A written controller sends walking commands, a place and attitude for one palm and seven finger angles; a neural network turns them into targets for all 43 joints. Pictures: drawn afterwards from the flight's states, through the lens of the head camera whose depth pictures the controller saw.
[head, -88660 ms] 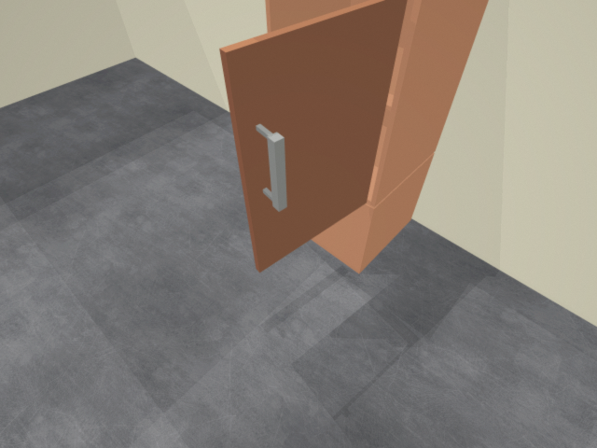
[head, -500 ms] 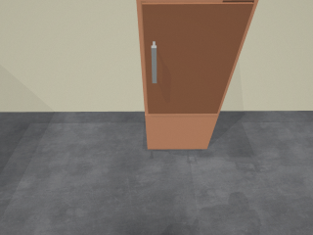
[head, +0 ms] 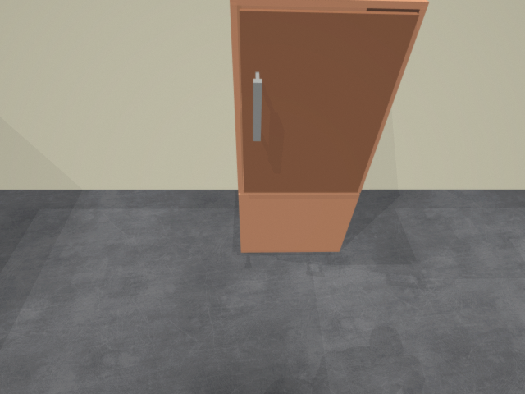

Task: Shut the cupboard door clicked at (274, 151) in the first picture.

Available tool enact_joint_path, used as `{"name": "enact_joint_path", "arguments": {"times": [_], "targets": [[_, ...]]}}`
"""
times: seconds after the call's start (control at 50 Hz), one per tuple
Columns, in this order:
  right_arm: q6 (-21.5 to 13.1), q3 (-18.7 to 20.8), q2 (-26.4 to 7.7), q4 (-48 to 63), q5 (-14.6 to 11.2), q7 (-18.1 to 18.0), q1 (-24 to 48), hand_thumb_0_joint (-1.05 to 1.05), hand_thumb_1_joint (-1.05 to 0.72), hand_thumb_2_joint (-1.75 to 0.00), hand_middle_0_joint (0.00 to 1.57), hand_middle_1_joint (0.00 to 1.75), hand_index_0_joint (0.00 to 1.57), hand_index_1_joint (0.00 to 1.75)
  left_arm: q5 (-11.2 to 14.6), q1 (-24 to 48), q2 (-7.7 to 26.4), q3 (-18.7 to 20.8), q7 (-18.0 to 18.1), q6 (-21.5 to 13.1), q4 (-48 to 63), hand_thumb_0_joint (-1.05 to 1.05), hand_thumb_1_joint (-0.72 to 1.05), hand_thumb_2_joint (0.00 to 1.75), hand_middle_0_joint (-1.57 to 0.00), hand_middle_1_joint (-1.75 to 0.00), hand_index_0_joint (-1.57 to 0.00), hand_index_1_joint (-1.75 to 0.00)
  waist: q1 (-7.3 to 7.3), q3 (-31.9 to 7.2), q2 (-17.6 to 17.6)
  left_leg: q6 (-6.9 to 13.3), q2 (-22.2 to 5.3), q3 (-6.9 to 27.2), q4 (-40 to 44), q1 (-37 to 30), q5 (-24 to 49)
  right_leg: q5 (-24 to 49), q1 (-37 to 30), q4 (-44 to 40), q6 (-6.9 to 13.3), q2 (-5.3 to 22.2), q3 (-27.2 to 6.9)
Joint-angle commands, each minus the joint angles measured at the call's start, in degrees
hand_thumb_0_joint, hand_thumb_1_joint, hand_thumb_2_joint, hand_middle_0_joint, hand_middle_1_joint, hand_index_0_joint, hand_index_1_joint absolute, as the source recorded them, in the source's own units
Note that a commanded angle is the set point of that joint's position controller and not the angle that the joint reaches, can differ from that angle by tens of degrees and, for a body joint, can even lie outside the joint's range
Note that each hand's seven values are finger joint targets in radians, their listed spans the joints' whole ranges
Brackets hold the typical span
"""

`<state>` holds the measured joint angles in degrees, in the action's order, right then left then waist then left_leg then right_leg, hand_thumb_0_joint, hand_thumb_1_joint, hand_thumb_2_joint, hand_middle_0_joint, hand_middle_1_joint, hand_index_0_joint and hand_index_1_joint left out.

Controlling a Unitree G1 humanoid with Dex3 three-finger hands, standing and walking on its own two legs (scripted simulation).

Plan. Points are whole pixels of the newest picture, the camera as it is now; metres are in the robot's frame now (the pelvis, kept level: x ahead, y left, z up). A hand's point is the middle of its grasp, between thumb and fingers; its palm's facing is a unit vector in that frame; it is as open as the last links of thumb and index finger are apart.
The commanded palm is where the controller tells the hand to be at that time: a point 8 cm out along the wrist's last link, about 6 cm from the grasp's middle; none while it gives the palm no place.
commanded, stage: look to check the result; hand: left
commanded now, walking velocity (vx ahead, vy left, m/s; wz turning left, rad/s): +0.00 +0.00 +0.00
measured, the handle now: (257, 107) +0.81 +0.06 +0.01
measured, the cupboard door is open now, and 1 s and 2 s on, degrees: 0 0 0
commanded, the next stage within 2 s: stand and wait in 0.56 s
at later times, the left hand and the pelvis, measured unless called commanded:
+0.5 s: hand out of the picture -0.01 +0.17 -0.18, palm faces +0.05 -0.98 -0.17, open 7.3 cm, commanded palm none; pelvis +0.01 +0.01 +0.00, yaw +0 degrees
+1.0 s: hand out of the picture +0.01 +0.17 -0.17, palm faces +0.04 -0.98 -0.18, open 7.3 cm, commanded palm none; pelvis +0.02 +0.00 +0.00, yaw +0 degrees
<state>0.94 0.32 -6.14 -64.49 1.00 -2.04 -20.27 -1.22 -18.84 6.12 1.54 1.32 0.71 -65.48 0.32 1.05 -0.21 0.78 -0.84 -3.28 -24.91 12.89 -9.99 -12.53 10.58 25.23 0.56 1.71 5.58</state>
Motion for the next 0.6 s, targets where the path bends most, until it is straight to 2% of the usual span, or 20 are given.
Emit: {"name": "enact_joint_path", "arguments": {"times": [0.0,0.12,0.22,0.5,0.58], "targets": [[-0.9,0.7,-5.0,1.6,0.2,-0.2,-3.6,0.0,-0.9,-0.9,0.2,0.3,0.2,0.3,0.3,-4.9,5.7,0.8,0.5,-0.8,1.2,0.0,0.9,0.9,-0.2,-0.3,-0.2,-0.3,-0.21,4.6,2.1,1.0,-4.3,5.9,7.6,3.5,-7.1,-4.3,2.3,-6.3,1.6,4.2,-5.2],[-0.8,0.8,-5.9,1.9,0.0,-0.1,-2.9,0.0,-0.9,-0.9,0.2,0.3,0.2,0.3,0.2,-5.1,6.2,0.7,0.6,-0.8,1.1,0.0,0.9,0.9,-0.2,-0.3,-0.2,-0.3,-0.21,5.5,0.9,1.0,-4.4,5.8,7.5,2.6,-7.1,-5.0,3.7,-6.6,1.4,4.1,-5.1],[-0.7,0.8,-6.2,2.0,0.0,0.0,-2.8,0.0,-0.9,-0.9,0.2,0.3,0.2,0.3,0.2,-4.9,6.8,0.7,0.6,-1.0,1.3,0.0,0.9,0.9,-0.2,-0.3,-0.2,-0.3,-0.02,4.8,-0.6,1.0,-4.2,5.6,6.8,1.8,-6.1,-5.4,3.7,-6.8,1.4,4.4,-5.5],[-1.0,0.6,-6.2,1.8,0.0,0.1,-0.7,0.0,-0.9,-0.9,0.2,0.3,0.2,0.3,0.3,-3.3,6.7,0.5,0.5,-1.0,1.4,0.0,0.9,0.9,-0.2,-0.3,-0.2,-0.3,-0.01,5.0,1.0,0.8,-4.3,5.7,7.6,0.8,-4.0,-2.8,2.9,-6.8,1.2,4.5,-5.4],[-1.0,0.5,-6.4,1.7,0.0,0.1,-0.6,0.0,-0.9,-0.9,0.2,0.3,0.2,0.3,0.3,-3.0,6.9,0.4,0.5,-1.2,1.5,0.0,0.9,0.9,-0.2,-0.3,-0.2,-0.3,0.05,4.6,0.4,0.7,-4.3,5.2,7.2,0.1,-2.3,-1.9,2.4,-7.0,1.2,4.7,-5.3]]}}
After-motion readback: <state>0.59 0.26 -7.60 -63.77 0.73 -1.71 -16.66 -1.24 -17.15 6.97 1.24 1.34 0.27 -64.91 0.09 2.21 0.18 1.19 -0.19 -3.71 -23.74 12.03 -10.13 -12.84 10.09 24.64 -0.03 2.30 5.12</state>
